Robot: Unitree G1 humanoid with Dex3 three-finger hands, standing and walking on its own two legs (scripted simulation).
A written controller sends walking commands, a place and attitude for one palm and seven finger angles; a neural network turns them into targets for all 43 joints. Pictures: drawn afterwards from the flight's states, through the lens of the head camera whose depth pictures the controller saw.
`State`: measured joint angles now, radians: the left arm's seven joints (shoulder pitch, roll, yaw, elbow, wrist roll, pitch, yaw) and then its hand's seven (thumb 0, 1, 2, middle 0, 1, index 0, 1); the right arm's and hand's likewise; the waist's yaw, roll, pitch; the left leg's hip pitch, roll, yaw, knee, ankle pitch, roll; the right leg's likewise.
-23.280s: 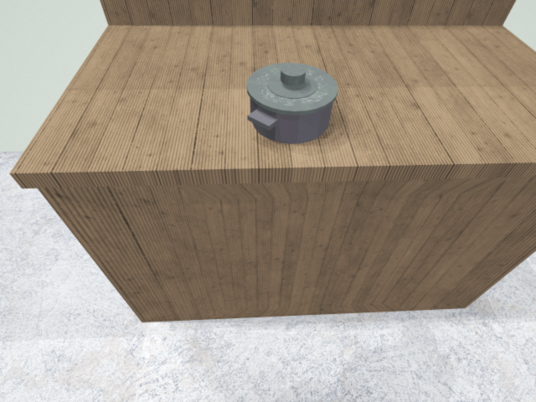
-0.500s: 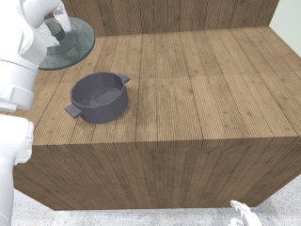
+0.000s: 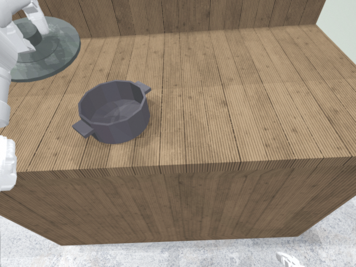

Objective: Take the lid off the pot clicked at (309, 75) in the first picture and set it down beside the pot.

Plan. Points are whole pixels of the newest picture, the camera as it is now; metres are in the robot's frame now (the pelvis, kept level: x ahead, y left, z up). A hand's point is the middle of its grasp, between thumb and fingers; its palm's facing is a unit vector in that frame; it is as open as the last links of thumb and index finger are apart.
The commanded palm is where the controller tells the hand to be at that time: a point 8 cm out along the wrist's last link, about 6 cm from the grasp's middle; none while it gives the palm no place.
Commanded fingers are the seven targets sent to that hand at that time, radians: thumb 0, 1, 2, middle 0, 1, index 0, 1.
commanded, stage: move the lid sideways beside the pot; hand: left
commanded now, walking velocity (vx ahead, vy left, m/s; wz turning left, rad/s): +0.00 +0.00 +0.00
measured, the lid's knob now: (25, 35) +0.48 +0.28 +0.29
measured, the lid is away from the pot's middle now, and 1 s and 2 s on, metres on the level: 0.12 0.22 0.22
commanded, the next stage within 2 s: lower the lid onto the table in 1.08 s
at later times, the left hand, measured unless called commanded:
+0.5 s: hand out of the picture +0.42 +0.33 +0.31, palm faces -0.12 -0.08 -0.99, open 7.6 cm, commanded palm +0.41 +0.34 +0.38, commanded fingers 0.00 0.70 0.97 -0.79 -0.99 -0.80 -0.97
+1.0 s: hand out of the picture +0.42 +0.36 +0.31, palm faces -0.14 -0.10 -0.99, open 7.6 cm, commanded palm +0.41 +0.38 +0.38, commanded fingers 0.00 0.70 0.97 -0.79 -0.99 -0.80 -0.97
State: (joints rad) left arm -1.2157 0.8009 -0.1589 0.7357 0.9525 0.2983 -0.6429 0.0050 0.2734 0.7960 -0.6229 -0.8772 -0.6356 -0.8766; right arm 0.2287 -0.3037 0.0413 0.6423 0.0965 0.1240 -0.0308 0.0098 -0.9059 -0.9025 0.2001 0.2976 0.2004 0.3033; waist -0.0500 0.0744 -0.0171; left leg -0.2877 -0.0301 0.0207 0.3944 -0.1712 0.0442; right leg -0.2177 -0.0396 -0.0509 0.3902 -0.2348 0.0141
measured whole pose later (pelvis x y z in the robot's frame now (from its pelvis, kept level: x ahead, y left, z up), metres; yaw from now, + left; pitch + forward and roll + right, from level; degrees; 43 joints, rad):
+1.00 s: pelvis +0.01 +0.00 +0.00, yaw +0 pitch +5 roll -1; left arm -1.19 1.03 0.01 0.90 1.00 0.15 -0.64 0.00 0.27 0.79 -0.62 -0.88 -0.63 -0.88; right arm 0.26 -0.32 0.04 0.64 0.11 0.18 -0.05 0.01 -0.91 -0.90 0.20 0.30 0.20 0.30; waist -0.07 0.07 0.00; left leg -0.31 -0.01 0.02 0.41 -0.19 0.04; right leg -0.22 -0.02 -0.05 0.36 -0.23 0.01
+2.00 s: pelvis +0.01 +0.01 +0.00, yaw +0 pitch +6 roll -1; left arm -1.13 0.98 0.02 0.97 0.98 0.13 -0.60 0.01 0.28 0.79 -0.62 -0.88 -0.63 -0.88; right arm 0.29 -0.32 0.04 0.65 0.11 0.14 -0.04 0.01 -0.91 -0.90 0.20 0.30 0.20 0.30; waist -0.09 0.06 0.00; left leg -0.34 -0.02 0.02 0.45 -0.21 0.05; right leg -0.23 -0.02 -0.05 0.37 -0.23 0.02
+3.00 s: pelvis +0.01 +0.01 -0.01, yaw +0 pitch +8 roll -2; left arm -1.09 0.97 0.00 1.15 0.97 0.02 -0.56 0.01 0.29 0.79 -0.61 -0.88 -0.62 -0.88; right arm 0.32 -0.32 0.04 0.67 0.11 0.15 -0.05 0.01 -0.90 -0.90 0.20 0.30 0.20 0.30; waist -0.11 0.04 -0.01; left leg -0.41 -0.01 0.01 0.52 -0.24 0.06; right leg -0.29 -0.02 -0.05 0.40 -0.24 0.03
